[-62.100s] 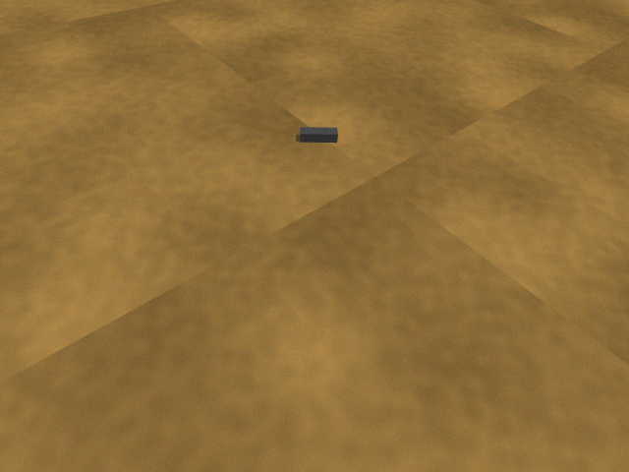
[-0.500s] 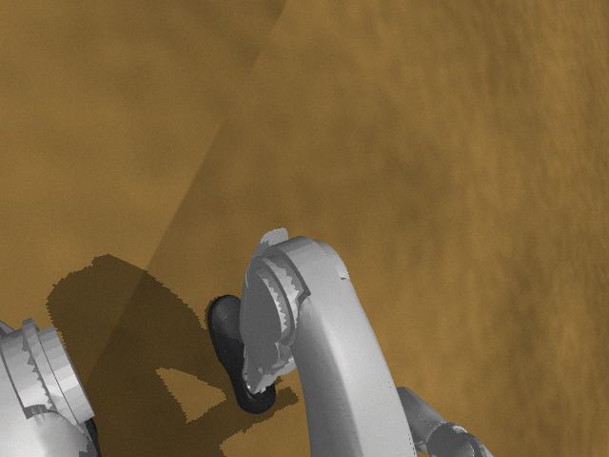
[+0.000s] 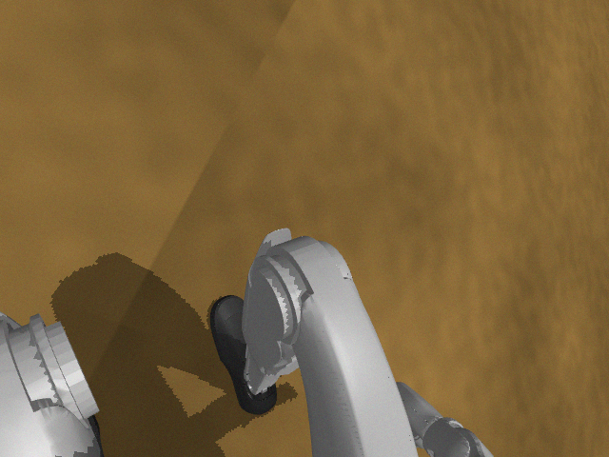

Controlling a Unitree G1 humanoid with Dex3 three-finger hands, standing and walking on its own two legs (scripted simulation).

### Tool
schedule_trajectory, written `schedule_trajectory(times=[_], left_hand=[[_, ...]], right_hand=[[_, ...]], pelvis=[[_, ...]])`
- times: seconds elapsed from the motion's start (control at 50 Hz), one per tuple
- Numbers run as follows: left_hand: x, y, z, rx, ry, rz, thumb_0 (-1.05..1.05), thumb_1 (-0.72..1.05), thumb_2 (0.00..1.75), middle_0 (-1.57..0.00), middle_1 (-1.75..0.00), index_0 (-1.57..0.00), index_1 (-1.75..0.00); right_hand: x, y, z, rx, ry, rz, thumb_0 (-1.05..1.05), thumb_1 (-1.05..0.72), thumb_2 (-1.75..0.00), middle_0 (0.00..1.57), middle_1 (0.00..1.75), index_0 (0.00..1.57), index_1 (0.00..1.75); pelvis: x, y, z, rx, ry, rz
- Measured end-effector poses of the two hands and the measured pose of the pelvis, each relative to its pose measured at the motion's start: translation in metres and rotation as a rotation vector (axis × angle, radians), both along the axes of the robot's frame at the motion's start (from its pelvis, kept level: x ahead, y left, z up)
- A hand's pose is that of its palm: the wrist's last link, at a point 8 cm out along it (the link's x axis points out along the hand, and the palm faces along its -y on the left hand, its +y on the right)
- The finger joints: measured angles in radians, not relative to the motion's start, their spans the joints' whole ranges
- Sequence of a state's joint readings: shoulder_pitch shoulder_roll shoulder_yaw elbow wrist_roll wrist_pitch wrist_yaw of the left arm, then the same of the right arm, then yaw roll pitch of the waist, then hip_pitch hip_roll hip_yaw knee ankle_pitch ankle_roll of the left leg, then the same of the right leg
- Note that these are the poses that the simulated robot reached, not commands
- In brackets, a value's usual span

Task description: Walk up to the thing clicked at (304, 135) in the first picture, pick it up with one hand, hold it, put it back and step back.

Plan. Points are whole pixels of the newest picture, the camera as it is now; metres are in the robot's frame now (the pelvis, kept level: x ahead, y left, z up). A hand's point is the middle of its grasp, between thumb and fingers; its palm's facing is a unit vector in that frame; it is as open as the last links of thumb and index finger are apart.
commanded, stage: close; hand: left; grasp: from above
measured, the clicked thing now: out of the picture +0.43 +0.44 -0.28
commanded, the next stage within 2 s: none
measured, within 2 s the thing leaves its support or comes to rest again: neither
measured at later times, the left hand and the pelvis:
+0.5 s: hand out of the picture +0.41 +0.43 -0.24, palm faces -0.41 -0.20 -0.89, open 10.0 cm; pelvis +0.00 +0.00 +0.00, yaw +0 degrees
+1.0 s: hand out of the picture +0.42 +0.42 -0.24, palm faces -0.42 -0.21 -0.89, open 11.5 cm; pelvis +0.00 +0.00 +0.00, yaw +0 degrees
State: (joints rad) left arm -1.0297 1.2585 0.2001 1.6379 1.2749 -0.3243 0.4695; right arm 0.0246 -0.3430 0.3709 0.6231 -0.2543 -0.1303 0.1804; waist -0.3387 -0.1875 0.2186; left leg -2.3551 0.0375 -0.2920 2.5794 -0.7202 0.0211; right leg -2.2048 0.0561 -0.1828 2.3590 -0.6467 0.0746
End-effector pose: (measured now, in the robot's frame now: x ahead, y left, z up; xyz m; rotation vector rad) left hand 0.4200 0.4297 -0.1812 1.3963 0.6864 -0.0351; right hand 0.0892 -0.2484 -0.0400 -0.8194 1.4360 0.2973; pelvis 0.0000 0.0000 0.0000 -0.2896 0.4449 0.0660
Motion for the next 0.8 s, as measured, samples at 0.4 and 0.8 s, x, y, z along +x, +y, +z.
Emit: schedule_trajectory(times=[0.4,0.8], left_hand=[[0.0003,-0.0006,0.0007,0.008,0.002,0.001,0.00,0.03,0.73,-0.43,-0.93,-0.48,-0.89],[0.0013,-0.0001,0.0011,0.004,0.004,0.002,0.00,0.03,0.71,-0.45,-0.91,-0.50,-0.87]], right_hand=[[-0.0080,-0.0022,0.0012,-0.004,0.010,-0.010,0.00,-0.89,-0.89,0.21,0.30,0.20,0.30],[-0.0045,-0.0006,-0.0003,0.004,0.003,-0.011,0.00,-0.89,-0.89,0.21,0.30,0.20,0.30]], pelvis=[[-0.0011,-0.0003,-0.0007,0.002,-0.002,0.000],[0.0002,0.0000,-0.0003,0.001,0.003,0.000]])
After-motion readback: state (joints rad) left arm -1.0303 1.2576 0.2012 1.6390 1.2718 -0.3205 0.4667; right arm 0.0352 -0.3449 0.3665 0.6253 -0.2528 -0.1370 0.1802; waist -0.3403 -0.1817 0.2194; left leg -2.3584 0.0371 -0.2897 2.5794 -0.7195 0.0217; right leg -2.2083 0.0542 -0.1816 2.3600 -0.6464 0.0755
